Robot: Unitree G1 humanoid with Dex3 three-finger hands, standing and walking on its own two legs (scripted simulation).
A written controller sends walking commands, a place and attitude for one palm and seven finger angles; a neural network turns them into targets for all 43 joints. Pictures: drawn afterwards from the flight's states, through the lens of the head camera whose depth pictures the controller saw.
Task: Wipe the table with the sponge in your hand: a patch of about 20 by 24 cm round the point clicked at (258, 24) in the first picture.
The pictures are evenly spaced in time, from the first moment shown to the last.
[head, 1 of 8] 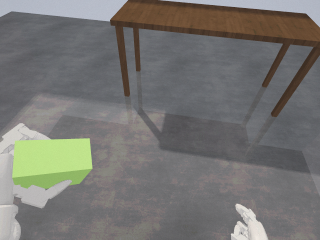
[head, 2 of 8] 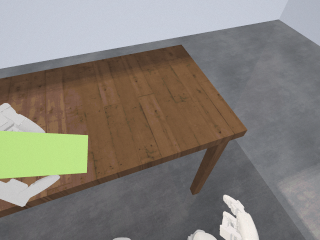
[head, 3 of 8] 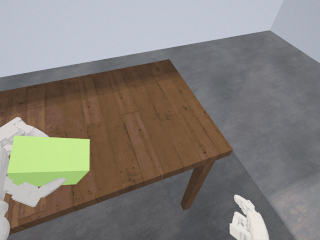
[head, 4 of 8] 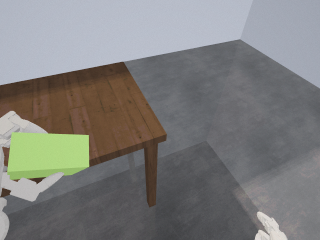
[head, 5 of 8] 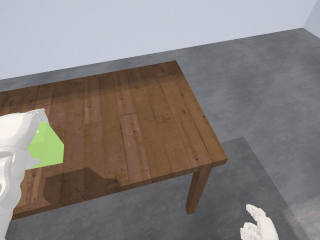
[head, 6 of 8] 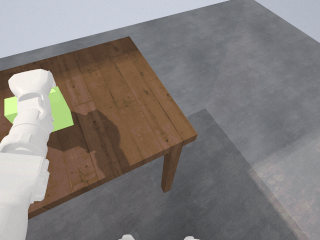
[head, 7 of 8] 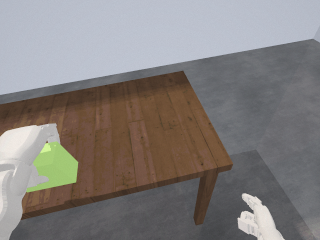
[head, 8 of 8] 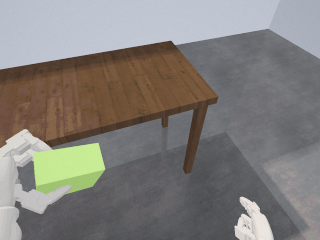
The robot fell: no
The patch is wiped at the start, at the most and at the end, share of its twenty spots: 0.00 1.00 1.00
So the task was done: yes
